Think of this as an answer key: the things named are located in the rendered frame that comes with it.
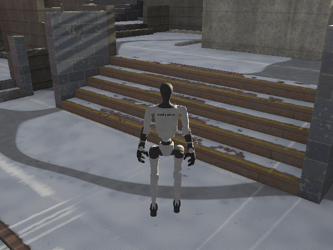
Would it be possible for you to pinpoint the left robot upper arm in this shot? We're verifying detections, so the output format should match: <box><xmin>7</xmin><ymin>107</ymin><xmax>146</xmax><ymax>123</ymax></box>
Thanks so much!
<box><xmin>143</xmin><ymin>105</ymin><xmax>156</xmax><ymax>134</ymax></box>

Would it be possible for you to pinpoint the robot right hand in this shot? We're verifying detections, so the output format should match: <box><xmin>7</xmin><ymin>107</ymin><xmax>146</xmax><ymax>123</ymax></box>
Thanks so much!
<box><xmin>184</xmin><ymin>152</ymin><xmax>196</xmax><ymax>166</ymax></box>

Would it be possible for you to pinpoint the right robot forearm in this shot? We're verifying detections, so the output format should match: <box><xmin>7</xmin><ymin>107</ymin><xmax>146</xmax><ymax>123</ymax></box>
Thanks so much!
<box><xmin>184</xmin><ymin>127</ymin><xmax>195</xmax><ymax>153</ymax></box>

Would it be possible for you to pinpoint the left robot forearm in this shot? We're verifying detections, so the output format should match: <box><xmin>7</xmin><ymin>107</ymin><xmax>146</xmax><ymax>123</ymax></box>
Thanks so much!
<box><xmin>138</xmin><ymin>127</ymin><xmax>148</xmax><ymax>151</ymax></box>

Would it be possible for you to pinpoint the left robot thigh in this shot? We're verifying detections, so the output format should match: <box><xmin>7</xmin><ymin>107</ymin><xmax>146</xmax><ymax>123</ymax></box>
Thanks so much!
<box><xmin>149</xmin><ymin>145</ymin><xmax>160</xmax><ymax>183</ymax></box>

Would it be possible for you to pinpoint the robot left hand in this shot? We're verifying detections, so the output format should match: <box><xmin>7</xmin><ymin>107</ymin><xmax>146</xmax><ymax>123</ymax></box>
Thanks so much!
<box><xmin>137</xmin><ymin>150</ymin><xmax>149</xmax><ymax>163</ymax></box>

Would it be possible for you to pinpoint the right robot upper arm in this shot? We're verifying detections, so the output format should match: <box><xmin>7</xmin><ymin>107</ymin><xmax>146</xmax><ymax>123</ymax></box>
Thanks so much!
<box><xmin>177</xmin><ymin>105</ymin><xmax>190</xmax><ymax>135</ymax></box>

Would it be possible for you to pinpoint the robot left foot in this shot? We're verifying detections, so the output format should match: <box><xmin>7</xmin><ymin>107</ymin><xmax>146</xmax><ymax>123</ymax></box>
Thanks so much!
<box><xmin>150</xmin><ymin>203</ymin><xmax>158</xmax><ymax>217</ymax></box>

